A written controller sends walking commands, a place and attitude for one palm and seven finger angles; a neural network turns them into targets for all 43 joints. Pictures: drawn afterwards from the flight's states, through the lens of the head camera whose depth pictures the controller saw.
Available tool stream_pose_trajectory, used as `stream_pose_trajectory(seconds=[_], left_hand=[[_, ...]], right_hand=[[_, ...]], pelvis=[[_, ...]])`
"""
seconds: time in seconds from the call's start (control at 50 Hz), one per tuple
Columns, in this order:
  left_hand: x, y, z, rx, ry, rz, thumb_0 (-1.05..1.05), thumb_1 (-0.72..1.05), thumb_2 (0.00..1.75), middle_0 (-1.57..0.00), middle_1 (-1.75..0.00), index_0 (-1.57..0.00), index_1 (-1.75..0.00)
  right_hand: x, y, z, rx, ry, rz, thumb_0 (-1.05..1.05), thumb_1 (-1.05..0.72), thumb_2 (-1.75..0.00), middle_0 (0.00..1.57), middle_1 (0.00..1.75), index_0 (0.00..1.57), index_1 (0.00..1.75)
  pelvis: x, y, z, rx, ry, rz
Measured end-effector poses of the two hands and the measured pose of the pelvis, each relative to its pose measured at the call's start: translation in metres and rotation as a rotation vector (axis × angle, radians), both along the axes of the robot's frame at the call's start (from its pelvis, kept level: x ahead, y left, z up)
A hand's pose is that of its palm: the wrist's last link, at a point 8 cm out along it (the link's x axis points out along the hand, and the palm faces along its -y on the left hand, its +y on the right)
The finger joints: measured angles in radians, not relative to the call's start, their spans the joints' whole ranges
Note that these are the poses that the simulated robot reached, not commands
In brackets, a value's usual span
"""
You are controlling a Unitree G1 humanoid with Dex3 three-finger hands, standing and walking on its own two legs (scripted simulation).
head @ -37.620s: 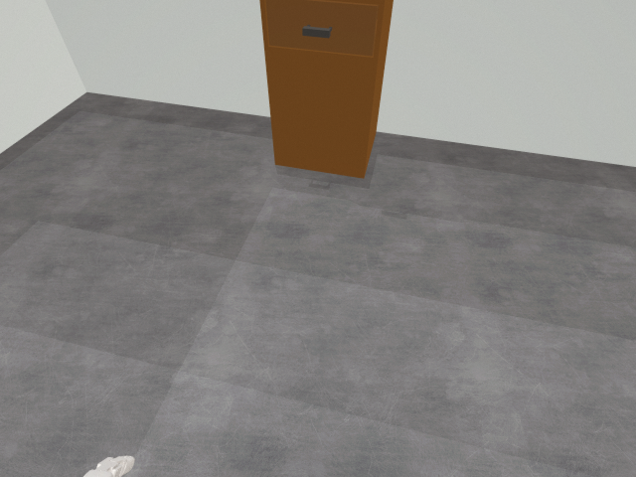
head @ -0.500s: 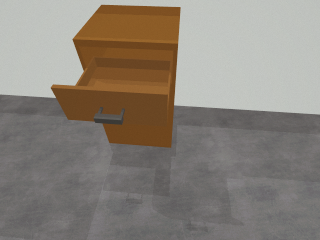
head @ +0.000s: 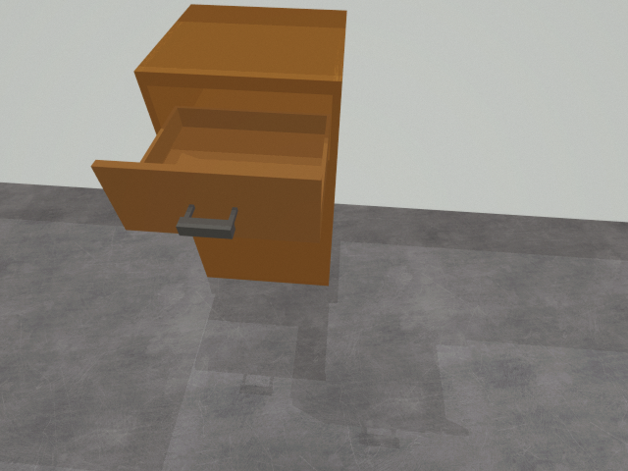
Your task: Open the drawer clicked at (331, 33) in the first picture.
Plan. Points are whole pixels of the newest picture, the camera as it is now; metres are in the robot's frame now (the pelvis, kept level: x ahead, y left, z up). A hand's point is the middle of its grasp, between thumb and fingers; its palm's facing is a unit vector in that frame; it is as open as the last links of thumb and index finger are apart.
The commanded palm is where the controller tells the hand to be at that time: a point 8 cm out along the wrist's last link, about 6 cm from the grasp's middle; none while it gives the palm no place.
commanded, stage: look to check the result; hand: left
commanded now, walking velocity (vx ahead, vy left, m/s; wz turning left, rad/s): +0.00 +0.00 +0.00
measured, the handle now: (209, 219) +0.56 +0.24 -0.07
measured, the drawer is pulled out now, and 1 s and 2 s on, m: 0.30 0.30 0.30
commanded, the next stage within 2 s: stand and wait in 0.40 s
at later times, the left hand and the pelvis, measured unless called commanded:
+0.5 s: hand out of the picture +0.00 +0.17 -0.17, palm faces +0.03 -0.98 -0.20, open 7.3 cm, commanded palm none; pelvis +0.00 -0.01 +0.00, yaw +0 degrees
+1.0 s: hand out of the picture +0.04 +0.18 -0.17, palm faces +0.02 -0.97 -0.25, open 7.3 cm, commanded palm none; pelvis +0.02 -0.01 +0.00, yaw +0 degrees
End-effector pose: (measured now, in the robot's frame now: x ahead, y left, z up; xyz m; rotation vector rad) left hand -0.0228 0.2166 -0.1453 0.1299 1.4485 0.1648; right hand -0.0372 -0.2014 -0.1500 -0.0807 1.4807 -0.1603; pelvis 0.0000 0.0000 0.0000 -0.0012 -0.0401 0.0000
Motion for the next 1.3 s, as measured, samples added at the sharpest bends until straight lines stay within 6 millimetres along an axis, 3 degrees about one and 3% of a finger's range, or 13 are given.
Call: stream_pose_trajectory(seconds=[0.34, 0.94, 1.3], left_hand=[[0.007, -0.001, 0.001, 0.008, -0.011, -0.006, 0.00, 0.91, 0.90, -0.20, -0.30, -0.20, -0.30], [0.056, 0.011, 0.010, 0.059, -0.083, -0.036, 0.00, 0.91, 0.90, -0.20, -0.30, -0.20, -0.30], [0.073, 0.018, 0.013, 0.077, -0.106, -0.050, 0.00, 0.91, 0.90, -0.20, -0.30, -0.20, -0.30]], right_hand=[[0.015, -0.012, 0.000, -0.013, -0.026, 0.010, 0.00, -0.91, -0.90, 0.19, 0.30, 0.20, 0.30], [0.060, -0.043, 0.003, -0.055, -0.086, 0.039, 0.00, -0.91, -0.90, 0.19, 0.30, 0.20, 0.30], [0.073, -0.060, 0.008, -0.087, -0.102, 0.050, 0.00, -0.91, -0.90, 0.19, 0.30, 0.20, 0.30]], pelvis=[[0.000, -0.004, 0.000, 0.001, 0.008, -0.002], [0.016, -0.013, 0.002, 0.002, 0.012, -0.002], [0.022, -0.016, 0.003, 0.001, 0.011, -0.005]])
